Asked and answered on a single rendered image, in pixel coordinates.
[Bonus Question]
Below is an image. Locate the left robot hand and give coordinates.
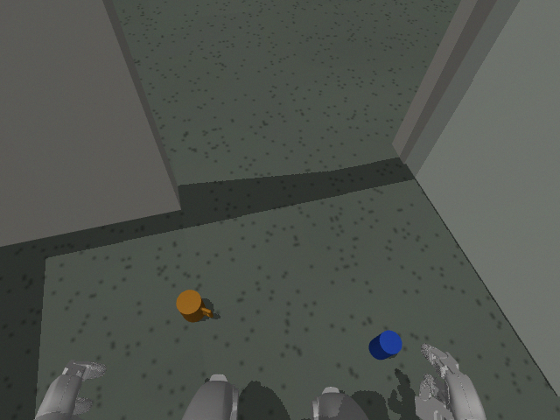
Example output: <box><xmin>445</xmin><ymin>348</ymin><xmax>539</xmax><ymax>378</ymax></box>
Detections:
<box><xmin>35</xmin><ymin>360</ymin><xmax>107</xmax><ymax>420</ymax></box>

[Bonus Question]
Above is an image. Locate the right robot hand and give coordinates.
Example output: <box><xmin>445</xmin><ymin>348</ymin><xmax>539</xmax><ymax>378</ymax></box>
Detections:
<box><xmin>415</xmin><ymin>343</ymin><xmax>487</xmax><ymax>420</ymax></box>

